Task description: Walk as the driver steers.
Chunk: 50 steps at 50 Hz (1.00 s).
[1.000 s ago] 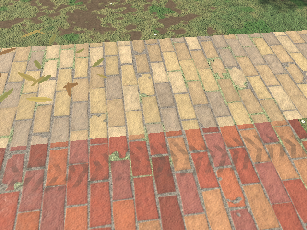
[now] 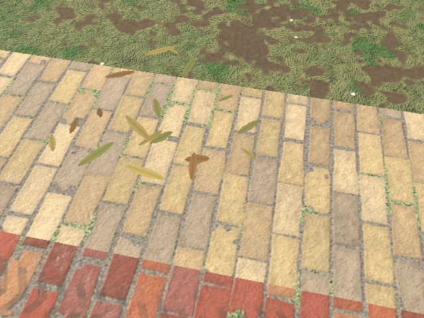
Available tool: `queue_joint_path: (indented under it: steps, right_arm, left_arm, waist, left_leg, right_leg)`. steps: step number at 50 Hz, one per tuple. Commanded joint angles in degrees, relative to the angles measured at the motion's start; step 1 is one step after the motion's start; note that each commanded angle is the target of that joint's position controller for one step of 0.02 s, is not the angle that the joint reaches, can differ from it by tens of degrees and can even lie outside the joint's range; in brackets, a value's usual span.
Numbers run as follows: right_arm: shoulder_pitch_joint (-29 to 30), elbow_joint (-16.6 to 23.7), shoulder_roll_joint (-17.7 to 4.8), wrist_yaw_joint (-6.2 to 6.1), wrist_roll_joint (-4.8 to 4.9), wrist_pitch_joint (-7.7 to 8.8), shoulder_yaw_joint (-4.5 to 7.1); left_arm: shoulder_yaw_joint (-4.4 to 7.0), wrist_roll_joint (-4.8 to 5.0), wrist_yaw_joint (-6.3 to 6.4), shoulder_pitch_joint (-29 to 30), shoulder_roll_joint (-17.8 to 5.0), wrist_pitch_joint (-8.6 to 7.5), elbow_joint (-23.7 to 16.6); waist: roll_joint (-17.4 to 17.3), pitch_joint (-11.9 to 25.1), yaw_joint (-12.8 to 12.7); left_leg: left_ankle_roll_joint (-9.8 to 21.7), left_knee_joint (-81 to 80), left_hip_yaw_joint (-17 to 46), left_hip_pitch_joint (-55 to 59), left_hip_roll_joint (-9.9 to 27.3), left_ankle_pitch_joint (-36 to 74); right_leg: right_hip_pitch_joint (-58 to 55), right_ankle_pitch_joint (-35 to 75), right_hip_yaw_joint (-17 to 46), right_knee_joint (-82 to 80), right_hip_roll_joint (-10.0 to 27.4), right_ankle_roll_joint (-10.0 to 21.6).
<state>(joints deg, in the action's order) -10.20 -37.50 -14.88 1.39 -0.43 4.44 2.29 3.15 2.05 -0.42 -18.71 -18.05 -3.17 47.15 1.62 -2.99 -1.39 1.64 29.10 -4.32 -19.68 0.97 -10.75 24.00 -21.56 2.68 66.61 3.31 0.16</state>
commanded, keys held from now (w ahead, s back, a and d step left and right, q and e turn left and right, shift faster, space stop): w+e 0.60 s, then w+q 0.40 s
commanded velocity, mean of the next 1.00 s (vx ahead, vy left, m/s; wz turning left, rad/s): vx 0.50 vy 0.00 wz -0.29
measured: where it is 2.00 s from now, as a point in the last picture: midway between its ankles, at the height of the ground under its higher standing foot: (270, 212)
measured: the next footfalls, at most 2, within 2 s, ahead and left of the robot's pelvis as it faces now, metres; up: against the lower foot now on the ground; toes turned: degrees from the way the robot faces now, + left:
right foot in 0.38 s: +0.35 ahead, -0.17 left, +0.00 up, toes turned -16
left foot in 0.92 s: +0.71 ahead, -0.09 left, +0.00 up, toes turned -19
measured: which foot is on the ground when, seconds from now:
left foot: down 0.00-0.40, up 0.42-0.90, down 0.92-1.00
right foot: up 0.00-0.36, down 0.38-0.94, up 0.96-1.00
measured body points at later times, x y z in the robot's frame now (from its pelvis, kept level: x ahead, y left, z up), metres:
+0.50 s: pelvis +0.26 -0.08 -0.01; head +0.30 -0.11 +0.44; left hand +0.48 +0.14 -0.10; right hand +0.29 -0.38 -0.12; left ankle +0.19 +0.11 -0.63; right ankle +0.31 -0.16 -0.73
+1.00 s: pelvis +0.57 -0.12 -0.01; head +0.60 -0.13 +0.44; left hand +0.72 +0.13 -0.13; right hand +0.65 -0.43 -0.10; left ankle +0.67 -0.08 -0.73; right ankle +0.37 -0.19 -0.65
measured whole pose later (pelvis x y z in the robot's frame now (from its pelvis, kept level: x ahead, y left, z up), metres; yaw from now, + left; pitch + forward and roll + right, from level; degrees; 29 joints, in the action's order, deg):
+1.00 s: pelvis +0.57 -0.12 -0.01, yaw -17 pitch +2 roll +0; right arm -8.8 -39.4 -16.8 2.7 0.9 5.2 2.8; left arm 2.4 0.3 0.1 -18.1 -17.4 -3.6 44.7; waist 0.6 -2.1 -1.1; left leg 4.9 32.0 -0.8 -25.1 -4.5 -8.7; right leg 13.1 -25.1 3.5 62.1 -2.9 1.5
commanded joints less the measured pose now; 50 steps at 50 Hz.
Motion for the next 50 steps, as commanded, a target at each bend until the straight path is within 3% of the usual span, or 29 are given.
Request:
queue_joint_path:
  steps: [1, 4, 8, 11, 14, 16, 17, 18, 19, 20, 21, 22, 23, 24, 25, 26, 30, 34, 37, 40, 43, 44, 45, 46, 47, 48, 49, 50]
  right_arm:
    - [-2.57, 0.88, -5.46, -0.24, -0.4, 1.82, 2.18]
    - [-2.11, -0.94, -6.56, -0.85, -0.54, 2.74, 2.87]
    - [-3.35, -2.64, -8.73, -1.8, -0.36, 2.17, 3.63]
    - [-5.75, -4.01, -10.65, -2.17, 0.33, 1.4, 4.34]
    - [-7.2, -5.29, -11.94, -2.13, 1.44, 0.29, 4.96]
    - [-6.71, -5.43, -13.56, -2.24, 1.96, -0.52, 5.43]
    - [-6.27, -5.31, -14.46, -2.32, 2.33, -0.98, 5.66]
    - [-5.3, -5.1, -14.57, -2.34, 2.7, -1.52, 5.6]
    - [-5.9, -4.73, -12.98, -2.53, 2.35, -1.49, 4.85]
    - [-10.24, -2.07, -5.53, -2.29, -0.5, -0.74, 2.56]
    - [-9.4, -0.42, -4.95, -1.85, 0.21, 1.44, 1.4]
    - [-1.43, 1.03, -10.27, -1.36, 2.71, 2.77, 2.68]
    - [0.54, 1.91, -9.98, -1.41, 3.02, 3.53, 2.45]
    - [0.18, 0.98, -9.63, -1.96, 1.48, 3.75, 2.45]
    - [-0.83, 0.55, -10.13, -2.21, 0.34, 3.43, 2.85]
    - [-1.65, 0.4, -10.18, -2.04, 0.06, 2.77, 3.03]
    - [0.96, 1.13, -7.2, -1.97, -0.66, 1.02, 2.2]
    - [7.3, 1.34, -4.55, -0.85, 0.15, 1.37, 0.77]
    - [11.71, 2.28, -5.15, 0.13, 1.19, 1.85, 0.62]
    - [13.98, 3.61, -6.06, 1.16, 1.46, 2.14, 0.75]
    - [10.94, 3.6, -6.84, 2.09, 1.54, 2.08, 1.07]
    - [7.34, 2.79, -7.95, 2.02, 1.44, 1.9, 1.67]
    - [0.22, 0.88, -9.63, 1.74, 1.21, 1.72, 2.79]
    - [-8.03, -0.69, -12.07, 1.34, 1.03, 1.48, 3.79]
    - [-13.1, -0.61, -17.75, 1.11, 0.44, 1.4, 5.16]
    - [-14.58, -1.61, -13.88, 1.32, 1.7, 1.23, 4.29]
    - [-11.97, -1.01, -11.02, 0.94, 1.9, 0.9, 3.4]
    - [-9.09, -0.11, -10.29, 0.64, 1.37, 0.53, 3.21]
  left_arm:
    - [1.3, 0.03, 0.11, -0.49, -3.37, 0.5, -4.29]
    - [1.15, -0.34, 0.23, 2.44, -1.9, 1.77, -5.66]
    - [0.43, -0.75, -1.09, 8.68, -0.57, 1.39, -7.86]
    - [-0.05, -0.88, -2.25, 14.56, -0.22, 1.26, -10.2]
    - [0.17, -0.84, -3.07, 17.8, -1.27, 1.4, -12.4]
    - [0.9, -0.96, -3.31, 16.85, -2.66, 1.65, -13.29]
    - [1.7, -0.92, -3.21, 13.66, -3.98, 1.9, -12.98]
    - [3.12, -0.66, -2.91, 6.24, -6.11, 2.1, -11.3]
    - [5.26, -0.49, -1.99, -3.72, -10.0, 2.53, -8.53]
    - [6.77, 0.01, -0.84, -5.99, -17.18, 2.82, -7.91]
    - [5.87, -0.47, -1.44, -5.25, -16.78, 1.44, -10.81]
    - [4.51, -0.79, -1.97, -4.2, -11.87, 0.37, -10.47]
    - [3.98, -0.78, -1.95, -1.92, -10.15, -0.3, -10.09]
    - [3.32, -0.64, -1.8, 2.04, -8.08, -0.47, -10.51]
    - [2.76, -1.09, -1.5, 4.8, -6.4, -0.53, -11.28]
    - [2.5, -1.64, -1.22, 6.04, -5.85, -0.53, -12.06]
    - [2.94, -1.25, 0.23, 3.87, -7.53, -0.81, -10.81]
    - [2.13, -1.37, 0.95, 1.37, -6.4, -0.71, -8.59]
    - [2.07, -1.49, 0.72, -1.58, -7.48, -0.99, -6.66]
    - [2.19, -1.64, 0.7, -3.45, -7.95, -0.63, -4.7]
    - [2.54, -1.67, 1.13, -2.28, -8.83, 0.01, -3.99]
    - [2.67, -1.87, 1.3, -1.36, -9.4, 0.22, -4.2]
    - [2.52, -2.03, 1.5, -0.04, -9.32, 0.66, -4.62]
    - [1.93, -2.53, 1.9, 0.45, -8.38, 0.76, -5.64]
    - [0.52, -3.13, 1.57, -5.4, -3.97, -0.27, -7.68]
    - [-0.14, -2.98, 0.93, -4.83, -3.6, -1.66, -7.41]
    - [0.59, -1.09, -0.01, 0.15, -7.26, -2.94, -8.84]
    - [0.39, -0.51, -0.35, 4.65, -7.19, -3.79, -10.06]
  waist:
    - [-8.63, 5.05, 1.3]
    - [-5.93, 1.78, 0.59]
    - [-4.73, -0.46, 2.34]
    - [-3.57, -2.5, 4.52]
    - [-3.76, -3.46, 4.98]
    - [-5.05, -1.29, 3.3]
    - [-6.06, 1.46, 1.17]
    - [-5.7, 5.56, -3.33]
    - [-3.73, 10.82, -7.92]
    - [12.0, 14.28, -3.75]
    - [11.11, 24.89, -3.21]
    - [3.72, 19.03, -6.08]
    - [2.42, 12.36, -4.35]
    - [-1.31, 8.51, -1.56]
    - [-0.27, 6.92, 0.59]
    - [0.97, 6.51, 1.82]
    - [0.19, 4.48, 1.75]
    - [2.98, 3.02, -1.88]
    - [2.92, 0.9, -4.33]
    - [2.17, -1.02, -4.9]
    - [2.8, 0.37, -2.51]
    - [3.48, 3.21, -0.55]
    - [2.57, 7.78, 3.46]
    - [0.36, 13.48, 7.27]
    - [-12.06, 21.01, 5.23]
    - [-16.13, 23.51, 5.82]
    - [-11.13, 16.13, 6.82]
    - [-5.73, 10.41, 6.34]
  left_leg:
    - [9.32, -18.82, 14.26, 12.96, 14.74, 4.39]
    - [9.57, -21.28, 7.34, 11.72, 14.84, 11.21]
    - [8.46, -22.14, -0.44, 13.64, 13.62, 12.68]
    - [7.92, -22.14, -3.56, 16.54, 14.95, 12.67]
    - [6.77, -19.32, -5.45, 22.15, 16.38, 16.11]
    - [5.6, -13.28, -7.13, 24.53, 16.47, 31.74]
    - [4.9, -7.31, -7.97, 24.95, 16.04, 41.75]
    - [3.61, 3.12, -9.52, 23.05, 14.4, 47.3]
    - [1.2, 17.69, -10.38, 14.34, 11.85, 41.07]
    - [-2.94, 39.43, -9.3, -9.74, 4.13, -5.54]
    - [-3.74, 50.88, 5.87, -21.6, -3.75, -25.66]
    - [-2.44, 51.84, 9.98, -27.51, -0.61, -20.51]
    - [-1.28, 47.78, 9.41, -28.11, 1.65, -15.06]
    - [-1.3, 42.97, 9.45, -24.8, 4.13, -11.06]
    - [-1.66, 39.01, 9.8, -20.43, 5.54, -8.27]
    - [-2.13, 37.4, 9.86, -17.35, 6.03, -6.56]
    - [-5.32, 27.31, 7.65, -16.58, 4.73, -0.27]
    - [-5.47, 9.74, 5.7, -13.3, 3.57, 16.72]
    - [-3.69, 4.37, 5.27, -13.41, 3.06, 20.96]
    - [-0.69, 1.62, 5.56, -19.23, 2.75, 15.41]
    - [2.43, 0.57, 4.4, -16.34, 0.69, 7.54]
    - [3.57, 1.01, 2.8, -10.67, -1.44, 5.51]
    - [5.16, -0.26, 0.88, -0.95, -3.88, 6.83]
    - [7.64, 0.49, 6.31, 13.56, -0.56, 9.98]
    - [17.33, -1.13, 32.85, 34.86, 13.22, 4.6]
    - [20.71, -10.36, 50.67, 41.7, 17.71, -4.04]
    - [17.81, -11.88, 45.26, 37.18, 16.63, -10.11]
    - [15.99, -12.79, 38.62, 29.39, 14.47, -8.18]
  right_leg:
    - [11.47, 6.67, 2.94, 1.9, 4.62, -0.48]
    - [14.25, 11.0, 3.77, -2.62, 4.7, -1.49]
    - [14.45, 21.57, 1.66, -16.86, 4.01, -1.26]
    - [14.19, 23.08, -1.42, -24.12, 3.41, 0.02]
    - [14.98, 18.63, -3.46, -28.09, 2.64, 2.3]
    - [10.56, 13.19, -6.55, -29.15, -0.26, 4.48]
    - [5.42, 10.24, -8.45, -29.02, -2.65, 5.8]
    - [-4.36, 10.66, -10.0, -31.42, -5.68, 7.59]
    - [-20.54, 13.3, -7.76, -33.68, -7.19, 9.81]
    - [-39.41, 12.41, 18.09, -35.68, 7.14, 17.59]
    - [-47.61, -1.47, 46.65, -47.19, 15.7, 25.76]
    - [-44.49, -1.09, 41.61, -51.42, 15.13, 21.8]
    - [-37.03, 2.76, 34.12, -51.29, 13.17, 19.79]
    - [-28.93, 9.25, 27.48, -50.64, 10.58, 17.7]
    - [-22.81, 15.26, 22.98, -51.18, 8.51, 16.82]
    - [-19.22, 18.49, 20.97, -52.36, 7.18, 16.6]
    - [-13.1, 27.95, 14.47, -53.79, 4.56, 16.53]
    - [-12.81, 24.41, 7.33, -54.38, 2.06, 12.49]
    - [-16.02, 19.88, 8.22, -55.13, 5.11, 12.31]
    - [-25.06, 23.94, 8.53, -53.1, 8.98, 11.87]
    - [-29.81, 38.96, 5.86, -48.31, 10.08, 10.03]
    - [-30.02, 50.06, 4.32, -44.15, 9.35, 9.28]
    - [-28.73, 59.19, 1.63, -35.21, 7.16, 8.02]
    - [-20.66, 54.27, -0.44, -22.51, 5.06, 6.07]
    - [1.42, 26.85, -3.14, 0.32, -3.98, 1.18]
    - [13.79, -8.49, 2.73, 9.1, -8.86, -0.05]
    - [19.54, -5.95, 5.92, 11.61, -4.92, 0.71]
    - [19.79, -1.88, 4.79, 8.97, -2.54, 1.3]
